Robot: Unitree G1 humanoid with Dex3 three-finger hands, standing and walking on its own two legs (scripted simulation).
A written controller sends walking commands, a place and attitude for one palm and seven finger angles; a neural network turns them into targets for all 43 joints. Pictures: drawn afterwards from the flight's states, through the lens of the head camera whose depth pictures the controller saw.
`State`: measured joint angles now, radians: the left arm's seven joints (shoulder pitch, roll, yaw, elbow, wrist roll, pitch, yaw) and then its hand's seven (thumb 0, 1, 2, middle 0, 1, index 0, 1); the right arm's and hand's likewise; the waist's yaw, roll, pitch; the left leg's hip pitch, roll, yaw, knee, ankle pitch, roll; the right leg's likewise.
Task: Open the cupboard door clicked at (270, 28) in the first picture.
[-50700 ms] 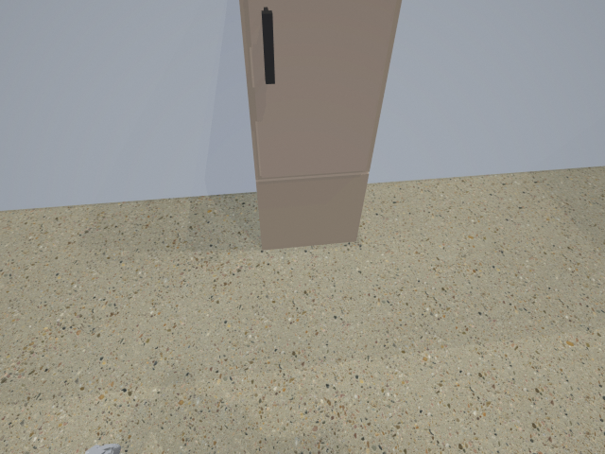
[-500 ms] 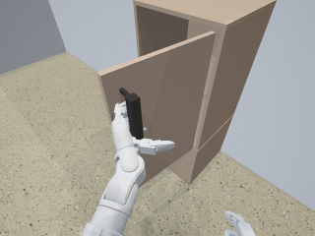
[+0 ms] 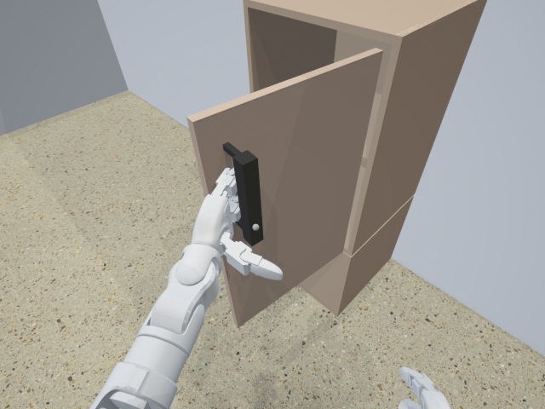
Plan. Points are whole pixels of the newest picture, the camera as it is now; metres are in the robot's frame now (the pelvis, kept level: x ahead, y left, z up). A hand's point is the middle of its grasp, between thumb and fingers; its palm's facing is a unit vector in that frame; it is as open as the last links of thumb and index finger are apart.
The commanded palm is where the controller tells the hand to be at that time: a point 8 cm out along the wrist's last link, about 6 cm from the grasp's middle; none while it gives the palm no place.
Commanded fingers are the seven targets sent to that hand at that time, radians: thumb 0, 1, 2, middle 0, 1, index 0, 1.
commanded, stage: slide the hand sideways off the handle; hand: left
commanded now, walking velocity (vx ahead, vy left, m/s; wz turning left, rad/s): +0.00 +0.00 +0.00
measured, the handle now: (242, 195) +0.40 +0.08 +0.12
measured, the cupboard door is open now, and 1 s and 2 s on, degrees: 83 84 84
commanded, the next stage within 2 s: draw the hand back to the body in 0.92 s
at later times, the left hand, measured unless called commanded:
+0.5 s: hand (242, 241) +0.31 +0.07 +0.12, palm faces -0.12 -0.99 +0.00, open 16.1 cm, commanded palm +0.28 +0.13 +0.12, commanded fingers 0.00 -0.50 0.30 -0.15 -0.30 -0.15 -0.30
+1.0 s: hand (190, 270) +0.27 +0.13 +0.12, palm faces -0.01 -1.00 -0.04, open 16.3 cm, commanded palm +0.25 +0.18 +0.12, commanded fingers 0.00 -0.50 0.30 -0.15 -0.30 -0.15 -0.30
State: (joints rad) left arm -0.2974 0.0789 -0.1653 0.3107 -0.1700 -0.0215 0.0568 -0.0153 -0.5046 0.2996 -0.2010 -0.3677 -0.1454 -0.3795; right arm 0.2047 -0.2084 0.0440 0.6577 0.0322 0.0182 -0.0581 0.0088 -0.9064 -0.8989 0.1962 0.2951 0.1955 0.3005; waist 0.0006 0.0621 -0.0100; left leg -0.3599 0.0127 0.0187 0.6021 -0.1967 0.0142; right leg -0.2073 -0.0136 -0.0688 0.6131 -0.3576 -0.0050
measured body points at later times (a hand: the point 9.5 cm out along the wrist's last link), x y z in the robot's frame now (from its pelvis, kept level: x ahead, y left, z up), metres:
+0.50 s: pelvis +0.03 -0.02 +0.01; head +0.01 -0.03 +0.46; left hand +0.31 +0.12 +0.12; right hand +0.20 -0.24 -0.08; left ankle +0.08 +0.11 -0.73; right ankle -0.01 -0.12 -0.73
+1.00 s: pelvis +0.05 -0.04 +0.00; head +0.03 -0.07 +0.45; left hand +0.26 +0.18 +0.12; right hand +0.23 -0.27 -0.08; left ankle +0.08 +0.11 -0.72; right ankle -0.01 -0.12 -0.73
